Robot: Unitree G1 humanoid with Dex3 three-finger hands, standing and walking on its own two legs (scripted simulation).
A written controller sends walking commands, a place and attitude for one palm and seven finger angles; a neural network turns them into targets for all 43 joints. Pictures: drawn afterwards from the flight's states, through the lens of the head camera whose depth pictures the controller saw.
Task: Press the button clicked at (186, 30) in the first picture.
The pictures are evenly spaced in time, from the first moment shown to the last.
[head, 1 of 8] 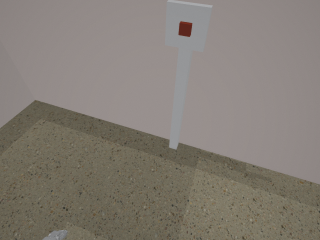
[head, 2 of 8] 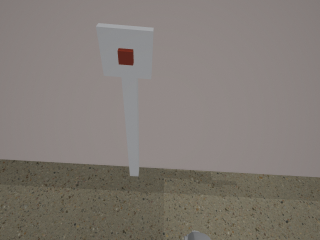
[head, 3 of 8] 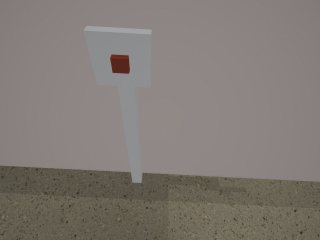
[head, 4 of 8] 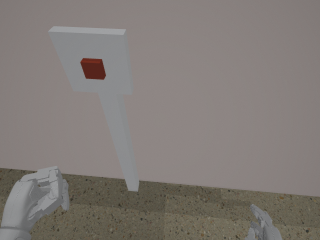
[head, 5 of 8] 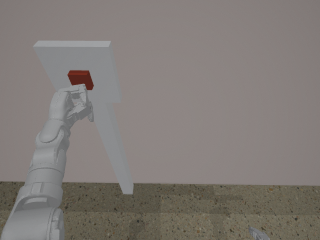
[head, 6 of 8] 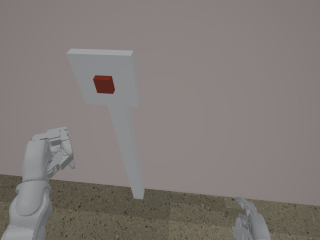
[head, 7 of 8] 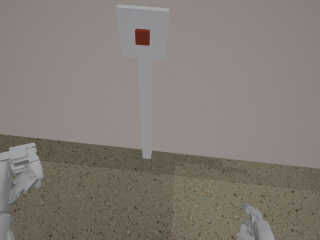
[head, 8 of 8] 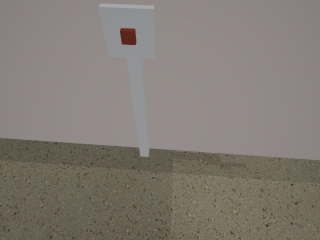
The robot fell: no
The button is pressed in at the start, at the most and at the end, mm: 0 13 0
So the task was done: yes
